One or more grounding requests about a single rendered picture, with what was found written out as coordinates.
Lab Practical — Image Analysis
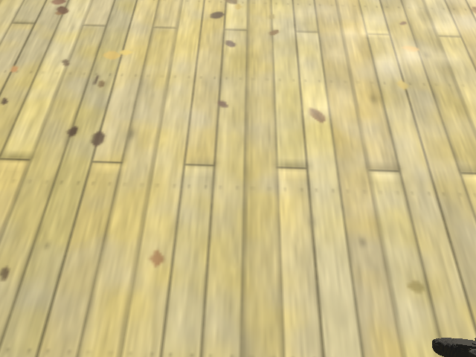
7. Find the right robot hand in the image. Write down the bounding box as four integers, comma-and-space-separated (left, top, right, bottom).
432, 338, 476, 357

